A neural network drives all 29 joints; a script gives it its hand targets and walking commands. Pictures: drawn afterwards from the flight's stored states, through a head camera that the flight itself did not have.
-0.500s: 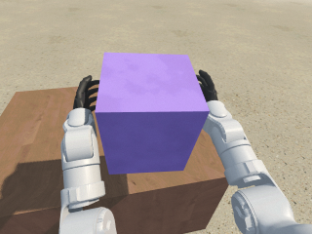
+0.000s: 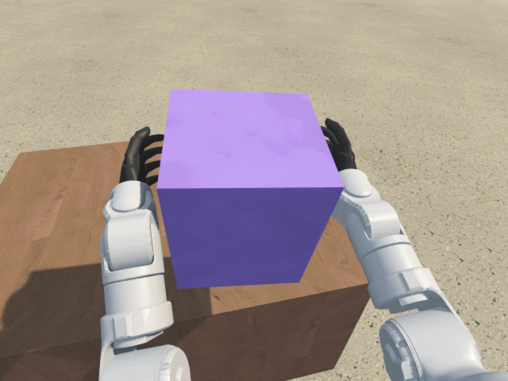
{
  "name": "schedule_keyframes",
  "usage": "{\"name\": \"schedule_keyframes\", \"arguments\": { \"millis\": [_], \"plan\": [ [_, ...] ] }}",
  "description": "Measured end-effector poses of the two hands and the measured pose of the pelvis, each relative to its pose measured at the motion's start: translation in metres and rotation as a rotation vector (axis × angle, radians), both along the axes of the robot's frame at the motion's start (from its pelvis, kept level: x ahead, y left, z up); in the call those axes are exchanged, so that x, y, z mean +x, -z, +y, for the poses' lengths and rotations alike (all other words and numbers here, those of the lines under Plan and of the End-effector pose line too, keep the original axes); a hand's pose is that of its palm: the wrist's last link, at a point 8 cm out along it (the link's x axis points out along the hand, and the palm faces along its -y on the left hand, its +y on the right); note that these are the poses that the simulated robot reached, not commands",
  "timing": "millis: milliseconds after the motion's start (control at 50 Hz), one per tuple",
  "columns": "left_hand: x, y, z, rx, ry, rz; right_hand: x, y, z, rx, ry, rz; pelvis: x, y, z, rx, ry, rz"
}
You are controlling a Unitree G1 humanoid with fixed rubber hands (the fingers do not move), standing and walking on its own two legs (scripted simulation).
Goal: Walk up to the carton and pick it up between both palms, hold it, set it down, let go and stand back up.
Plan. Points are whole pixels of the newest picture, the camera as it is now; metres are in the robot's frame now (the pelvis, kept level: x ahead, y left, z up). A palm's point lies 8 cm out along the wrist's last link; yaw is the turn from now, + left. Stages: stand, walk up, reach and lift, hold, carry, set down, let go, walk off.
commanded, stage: hold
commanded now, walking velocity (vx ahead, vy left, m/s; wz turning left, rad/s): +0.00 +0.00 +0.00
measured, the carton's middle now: (240, 194) +0.38 +0.01 +0.14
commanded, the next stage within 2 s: set down in 1.44 s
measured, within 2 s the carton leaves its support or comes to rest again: neither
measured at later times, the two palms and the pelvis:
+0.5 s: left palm (134, 183) +0.36 +0.16 +0.19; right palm (335, 167) +0.37 -0.14 +0.19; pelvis +0.01 +0.00 +0.00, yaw +0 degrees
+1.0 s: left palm (134, 180) +0.36 +0.16 +0.20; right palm (338, 165) +0.37 -0.14 +0.19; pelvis +0.00 +0.00 +0.00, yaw +0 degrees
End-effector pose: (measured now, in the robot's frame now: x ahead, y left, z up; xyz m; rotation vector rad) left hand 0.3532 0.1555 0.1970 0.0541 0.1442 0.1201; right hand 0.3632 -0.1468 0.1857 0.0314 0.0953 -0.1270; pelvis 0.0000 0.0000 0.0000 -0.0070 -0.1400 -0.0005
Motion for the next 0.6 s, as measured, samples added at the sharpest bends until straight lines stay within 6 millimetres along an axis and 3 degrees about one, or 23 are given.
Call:
{"name": "schedule_keyframes", "arguments": {
  "millis": [340,600],
  "plan": [
    [0.008,-0.002,0.008,-0.025,-0.005,-0.011,0.01,-0.011,0.008,-0.021,-0.005,-0.013,0.004,0.0,-0.002,0.002,-0.003,0.009],
    [0.003,0.008,0.002,0.001,0.001,0.006,0.003,0.006,0.002,-0.001,0.003,0.002,0.004,0.0,0.003,-0.002,0.001,-0.001]
  ]
}}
